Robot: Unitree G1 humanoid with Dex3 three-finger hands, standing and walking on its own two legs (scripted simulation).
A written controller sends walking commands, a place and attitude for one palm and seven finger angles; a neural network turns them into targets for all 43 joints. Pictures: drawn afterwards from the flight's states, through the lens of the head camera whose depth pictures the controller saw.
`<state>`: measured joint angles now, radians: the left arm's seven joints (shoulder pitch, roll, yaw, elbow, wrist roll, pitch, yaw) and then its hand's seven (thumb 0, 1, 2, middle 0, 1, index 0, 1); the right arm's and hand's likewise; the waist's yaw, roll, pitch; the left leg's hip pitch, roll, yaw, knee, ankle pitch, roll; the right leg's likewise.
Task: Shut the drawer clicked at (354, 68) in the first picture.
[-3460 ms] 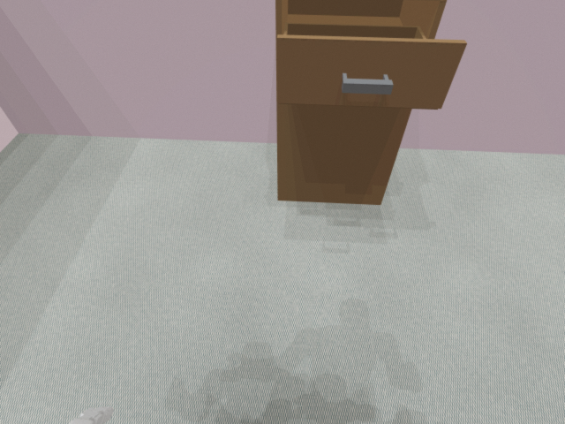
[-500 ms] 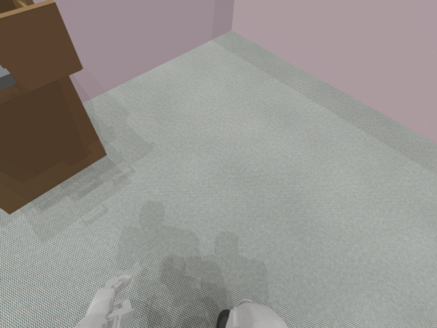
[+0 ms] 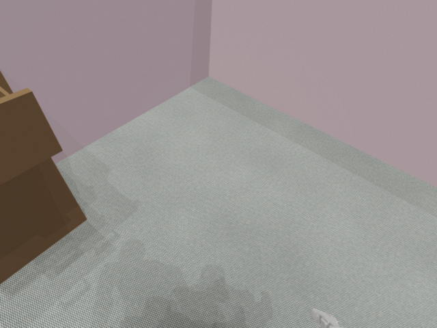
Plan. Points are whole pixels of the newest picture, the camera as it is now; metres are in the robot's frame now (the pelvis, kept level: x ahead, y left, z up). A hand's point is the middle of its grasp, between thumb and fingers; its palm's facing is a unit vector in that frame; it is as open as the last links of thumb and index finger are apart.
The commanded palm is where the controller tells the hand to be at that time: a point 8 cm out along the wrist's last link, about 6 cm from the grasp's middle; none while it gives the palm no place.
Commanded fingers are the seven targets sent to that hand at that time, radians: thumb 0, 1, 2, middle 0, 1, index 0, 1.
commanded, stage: walk to a spot facing it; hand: left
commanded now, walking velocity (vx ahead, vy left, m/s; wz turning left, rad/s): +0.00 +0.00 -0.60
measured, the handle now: out of the picture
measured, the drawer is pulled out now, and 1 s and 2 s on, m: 0.29 0.29 0.29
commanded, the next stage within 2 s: turn to face it in 0.14 s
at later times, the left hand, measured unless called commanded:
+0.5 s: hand (190, 258) +0.30 +0.09 -0.16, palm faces -0.18 -0.96 -0.21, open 7.4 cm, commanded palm none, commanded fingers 0.00 0.90 0.90 -0.20 -0.30 -0.20 -0.30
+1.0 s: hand (134, 308) +0.18 +0.19 -0.17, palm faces +0.19 -0.95 -0.25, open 7.4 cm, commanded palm none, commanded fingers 0.00 0.90 0.90 -0.20 -0.30 -0.20 -0.30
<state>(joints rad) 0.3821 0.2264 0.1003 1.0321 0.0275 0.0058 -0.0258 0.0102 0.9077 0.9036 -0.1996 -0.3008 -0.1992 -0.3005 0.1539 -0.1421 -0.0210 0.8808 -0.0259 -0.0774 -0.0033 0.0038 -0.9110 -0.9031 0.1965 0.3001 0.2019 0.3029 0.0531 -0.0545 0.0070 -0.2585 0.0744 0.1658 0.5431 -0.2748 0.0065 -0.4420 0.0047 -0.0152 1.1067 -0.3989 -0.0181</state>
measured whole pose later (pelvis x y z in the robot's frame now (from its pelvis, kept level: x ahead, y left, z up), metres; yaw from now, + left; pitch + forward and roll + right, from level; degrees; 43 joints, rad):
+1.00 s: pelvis +0.15 -0.03 +0.01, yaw +8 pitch +2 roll -2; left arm 0.21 0.25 0.11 0.96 0.01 0.06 0.02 0.01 0.91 0.90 -0.20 -0.30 -0.20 -0.30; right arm 0.26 -0.19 -0.07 0.96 -0.02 0.01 -0.01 0.01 -0.91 -0.90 0.20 0.30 0.20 0.30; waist -0.03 -0.01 0.05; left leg -0.30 0.00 0.02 0.47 -0.20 0.05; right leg -0.46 -0.07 -0.02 0.97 -0.41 0.09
